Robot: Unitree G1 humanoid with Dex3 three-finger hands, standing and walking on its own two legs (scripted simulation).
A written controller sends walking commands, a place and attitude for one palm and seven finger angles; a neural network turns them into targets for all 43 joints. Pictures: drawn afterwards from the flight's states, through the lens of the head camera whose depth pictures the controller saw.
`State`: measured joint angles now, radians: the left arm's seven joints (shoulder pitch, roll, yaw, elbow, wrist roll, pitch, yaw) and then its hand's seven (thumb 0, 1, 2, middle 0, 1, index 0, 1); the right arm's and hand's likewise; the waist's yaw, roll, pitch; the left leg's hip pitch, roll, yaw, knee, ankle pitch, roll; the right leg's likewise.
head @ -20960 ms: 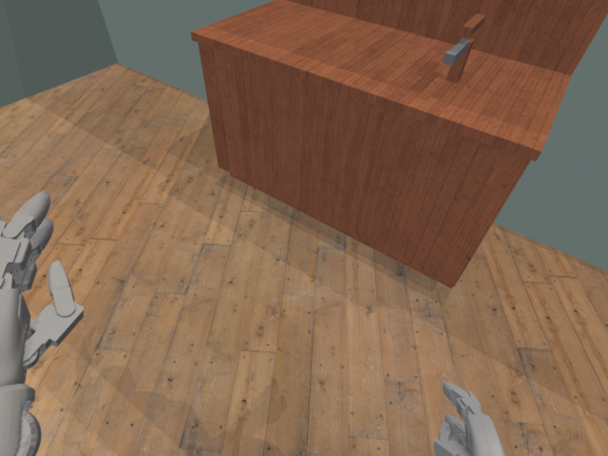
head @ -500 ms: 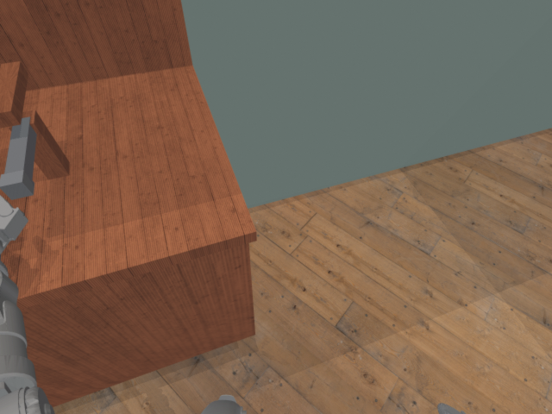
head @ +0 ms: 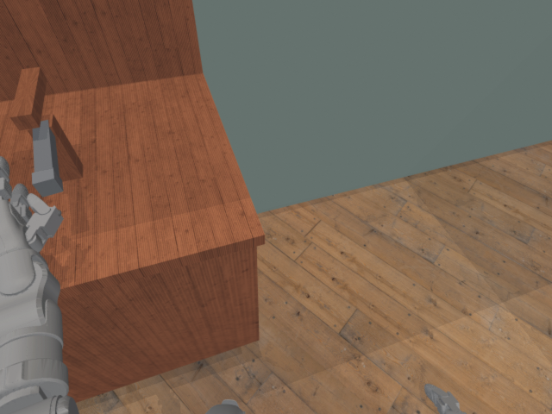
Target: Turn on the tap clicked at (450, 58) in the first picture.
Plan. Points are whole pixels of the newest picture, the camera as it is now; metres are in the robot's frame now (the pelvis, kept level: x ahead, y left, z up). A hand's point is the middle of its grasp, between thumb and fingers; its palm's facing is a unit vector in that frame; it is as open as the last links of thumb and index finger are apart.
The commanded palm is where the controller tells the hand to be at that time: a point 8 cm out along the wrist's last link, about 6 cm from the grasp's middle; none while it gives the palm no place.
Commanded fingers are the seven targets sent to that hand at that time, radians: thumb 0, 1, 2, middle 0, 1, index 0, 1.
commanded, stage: push the lever round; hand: left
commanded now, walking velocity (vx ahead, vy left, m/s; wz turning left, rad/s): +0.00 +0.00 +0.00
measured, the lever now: (47, 182) +0.40 +0.36 +0.10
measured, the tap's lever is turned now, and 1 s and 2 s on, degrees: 7 21 51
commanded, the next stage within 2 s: none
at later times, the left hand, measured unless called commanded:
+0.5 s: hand (97, 200) +0.38 +0.29 +0.09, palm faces +0.69 -0.72 -0.06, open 7.8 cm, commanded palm +0.33 +0.31 +0.09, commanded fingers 0.00 0.90 0.90 -0.15 -0.15 -0.15 -0.15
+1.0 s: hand (115, 190) +0.40 +0.27 +0.10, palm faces +0.77 -0.64 -0.05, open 8.0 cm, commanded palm +0.35 +0.27 +0.09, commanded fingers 0.00 0.90 0.90 -0.15 -0.15 -0.15 -0.15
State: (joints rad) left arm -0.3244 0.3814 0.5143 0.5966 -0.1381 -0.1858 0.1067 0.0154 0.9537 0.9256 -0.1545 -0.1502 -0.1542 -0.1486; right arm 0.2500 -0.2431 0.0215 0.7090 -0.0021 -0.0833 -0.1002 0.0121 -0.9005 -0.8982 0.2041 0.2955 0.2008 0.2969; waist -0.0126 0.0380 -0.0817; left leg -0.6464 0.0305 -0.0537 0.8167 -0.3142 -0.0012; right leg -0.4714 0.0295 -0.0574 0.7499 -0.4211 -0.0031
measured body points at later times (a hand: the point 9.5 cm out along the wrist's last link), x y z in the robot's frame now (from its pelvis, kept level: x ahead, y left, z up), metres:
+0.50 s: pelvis +0.00 -0.01 +0.00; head +0.03 -0.01 +0.45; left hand +0.34 +0.32 +0.10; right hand +0.12 -0.26 -0.11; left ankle +0.05 +0.11 -0.71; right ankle -0.03 -0.12 -0.71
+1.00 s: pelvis +0.01 -0.01 +0.00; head +0.03 -0.01 +0.45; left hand +0.35 +0.30 +0.10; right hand +0.12 -0.27 -0.12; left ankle +0.05 +0.11 -0.71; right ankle -0.03 -0.12 -0.71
